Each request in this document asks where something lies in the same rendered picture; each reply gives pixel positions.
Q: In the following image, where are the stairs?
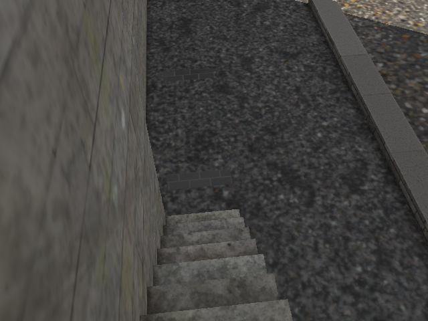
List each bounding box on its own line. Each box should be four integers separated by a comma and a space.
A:
140, 209, 293, 321

